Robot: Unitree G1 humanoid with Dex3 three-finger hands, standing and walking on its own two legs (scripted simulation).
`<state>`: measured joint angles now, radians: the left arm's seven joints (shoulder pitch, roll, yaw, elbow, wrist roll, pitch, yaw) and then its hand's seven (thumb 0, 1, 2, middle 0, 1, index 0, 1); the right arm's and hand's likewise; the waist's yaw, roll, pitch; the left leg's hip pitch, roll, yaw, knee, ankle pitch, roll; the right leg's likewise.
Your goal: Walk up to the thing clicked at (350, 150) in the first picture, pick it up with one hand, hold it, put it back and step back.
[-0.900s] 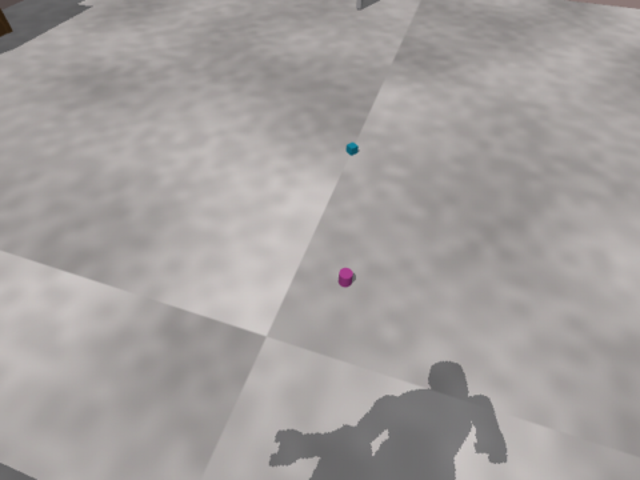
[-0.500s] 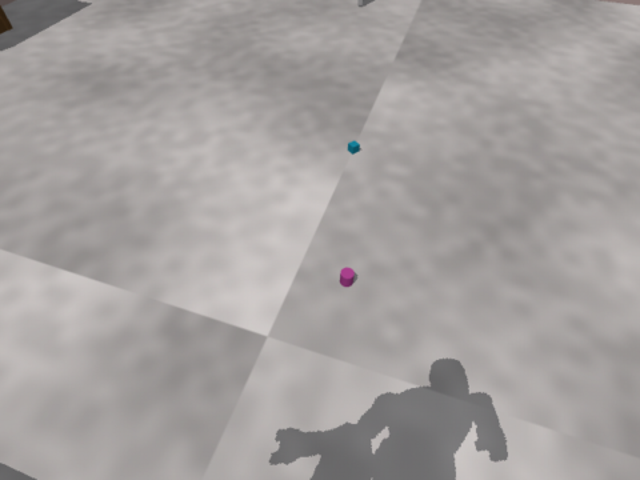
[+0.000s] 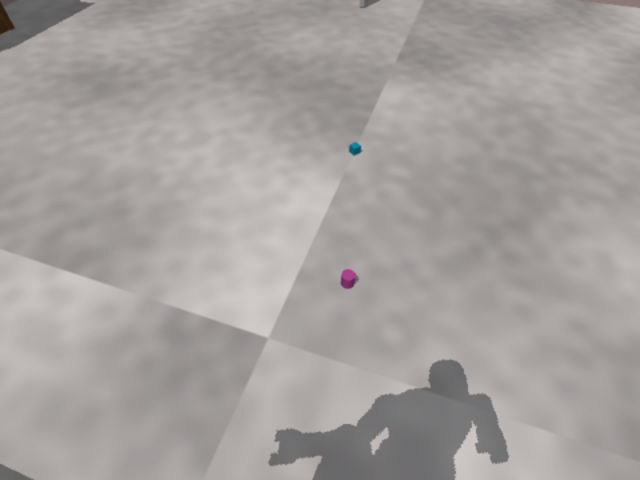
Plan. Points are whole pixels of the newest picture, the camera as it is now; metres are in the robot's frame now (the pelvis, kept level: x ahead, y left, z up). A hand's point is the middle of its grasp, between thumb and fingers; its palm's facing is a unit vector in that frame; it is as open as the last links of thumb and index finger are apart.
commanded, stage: stand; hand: left
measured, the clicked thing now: (354, 148) +1.70 -0.19 -0.76
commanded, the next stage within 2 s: walk up in 0.22 s
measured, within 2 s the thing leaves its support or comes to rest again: neither
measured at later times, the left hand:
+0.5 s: hand (127, 463) +0.17 +0.27 -0.13, palm faces -0.25 -0.86 -0.45, open 7.3 cm
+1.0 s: hand (202, 276) +0.50 +0.24 -0.17, palm faces -0.54 -0.67 -0.51, open 7.4 cm
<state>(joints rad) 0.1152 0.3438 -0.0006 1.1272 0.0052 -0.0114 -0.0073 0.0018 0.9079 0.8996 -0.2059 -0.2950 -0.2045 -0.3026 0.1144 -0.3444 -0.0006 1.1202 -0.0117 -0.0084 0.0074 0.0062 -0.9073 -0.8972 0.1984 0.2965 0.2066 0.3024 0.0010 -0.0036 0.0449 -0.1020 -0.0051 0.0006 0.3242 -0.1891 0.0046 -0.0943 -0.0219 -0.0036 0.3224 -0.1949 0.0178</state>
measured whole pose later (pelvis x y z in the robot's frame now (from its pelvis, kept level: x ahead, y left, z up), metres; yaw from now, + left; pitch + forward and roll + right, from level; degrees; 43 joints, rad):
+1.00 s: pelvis +0.33 -0.02 -0.05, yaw -34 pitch -1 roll -1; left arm 0.41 0.46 0.04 0.93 0.01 -0.08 0.04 0.01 0.90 0.90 -0.22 -0.30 -0.21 -0.30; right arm 0.10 -0.49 -0.12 0.73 -0.06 0.02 0.17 0.01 -0.91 -0.90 0.20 0.30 0.21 0.30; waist -0.01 0.07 0.08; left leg -0.54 0.07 -0.02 0.74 -0.18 -0.02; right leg -0.11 -0.15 0.12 0.78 -0.52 0.04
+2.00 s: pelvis +0.86 -0.01 -0.04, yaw -63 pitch +1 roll -1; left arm 0.30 0.48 0.05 0.89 -0.02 -0.05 0.10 0.00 0.91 0.90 -0.21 -0.30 -0.21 -0.30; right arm 0.27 -0.39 -0.09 0.70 -0.08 0.05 0.06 0.01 -0.91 -0.90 0.20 0.30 0.21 0.30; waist -0.09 0.02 0.11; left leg -0.34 0.01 0.15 0.74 -0.41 0.07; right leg -0.65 -0.02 -0.09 1.09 -0.40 -0.04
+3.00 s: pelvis +1.29 +0.21 -0.07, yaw -82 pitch -1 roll +1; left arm 0.37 0.45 0.06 0.77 0.05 -0.06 0.09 0.00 0.90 0.90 -0.22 -0.30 -0.22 -0.30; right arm 0.21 -0.51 -0.14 0.66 -0.07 0.14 0.08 0.01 -0.91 -0.90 0.20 0.30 0.21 0.30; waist 0.01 0.12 0.11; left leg -0.54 0.10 -0.08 1.19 -0.52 0.02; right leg -0.61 -0.11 0.13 0.86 -0.26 0.00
